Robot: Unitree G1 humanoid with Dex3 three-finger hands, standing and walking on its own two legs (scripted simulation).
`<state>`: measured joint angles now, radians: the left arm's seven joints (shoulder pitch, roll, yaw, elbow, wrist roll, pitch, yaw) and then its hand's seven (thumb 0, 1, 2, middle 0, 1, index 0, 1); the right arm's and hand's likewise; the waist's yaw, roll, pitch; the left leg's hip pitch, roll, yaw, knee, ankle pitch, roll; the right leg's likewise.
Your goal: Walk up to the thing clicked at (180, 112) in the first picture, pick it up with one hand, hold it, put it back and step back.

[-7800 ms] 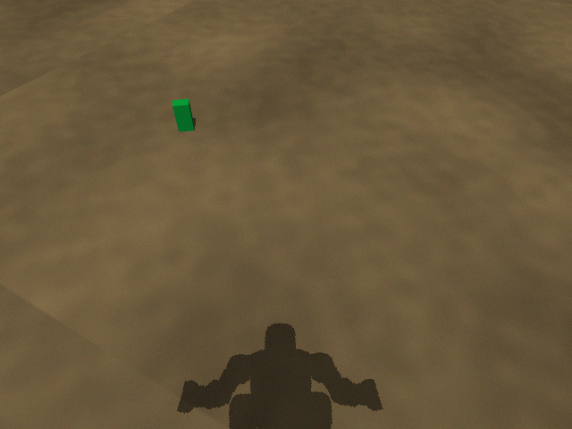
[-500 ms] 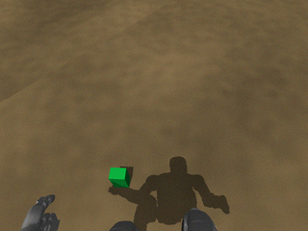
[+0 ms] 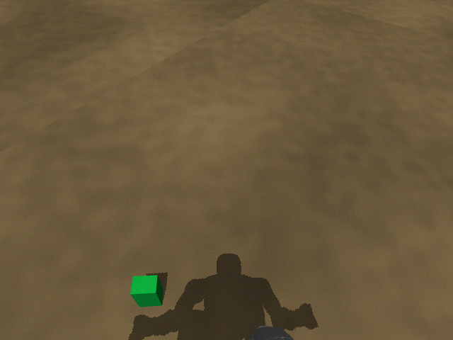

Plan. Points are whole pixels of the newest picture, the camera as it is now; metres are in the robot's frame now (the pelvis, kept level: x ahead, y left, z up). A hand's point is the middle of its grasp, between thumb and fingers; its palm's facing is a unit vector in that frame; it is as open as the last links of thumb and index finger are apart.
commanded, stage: walk up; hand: left
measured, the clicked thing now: (148, 291) +0.40 +0.26 -0.68
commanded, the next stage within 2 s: stand in 0.86 s
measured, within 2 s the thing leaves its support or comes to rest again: neither
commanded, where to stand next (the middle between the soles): +0.06 +0.01 m, yaw +0 degrees
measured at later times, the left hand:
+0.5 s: hand out of the picture +0.09 +0.31 -0.15, palm faces +0.08 -0.88 -0.46, open 7.4 cm
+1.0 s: hand out of the picture +0.06 +0.23 -0.13, palm faces -0.06 -0.91 -0.40, open 7.4 cm
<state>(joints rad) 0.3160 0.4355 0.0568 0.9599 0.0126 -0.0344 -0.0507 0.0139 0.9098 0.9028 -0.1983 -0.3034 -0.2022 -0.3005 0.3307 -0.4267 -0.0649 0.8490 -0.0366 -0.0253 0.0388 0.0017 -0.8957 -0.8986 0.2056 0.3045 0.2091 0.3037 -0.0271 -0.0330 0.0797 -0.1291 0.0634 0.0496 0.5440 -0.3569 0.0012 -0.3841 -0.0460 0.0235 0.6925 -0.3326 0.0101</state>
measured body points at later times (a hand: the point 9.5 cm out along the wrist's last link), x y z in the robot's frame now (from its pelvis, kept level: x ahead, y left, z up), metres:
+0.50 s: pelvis -0.02 +0.01 -0.03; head +0.00 +0.01 +0.42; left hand +0.09 +0.35 -0.12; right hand +0.02 -0.31 -0.15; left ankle -0.02 +0.15 -0.73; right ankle +0.09 -0.14 -0.73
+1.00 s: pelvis +0.01 -0.03 +0.00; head +0.04 -0.05 +0.45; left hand +0.06 +0.28 -0.11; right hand +0.11 -0.35 -0.12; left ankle +0.04 +0.13 -0.70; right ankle -0.02 -0.12 -0.73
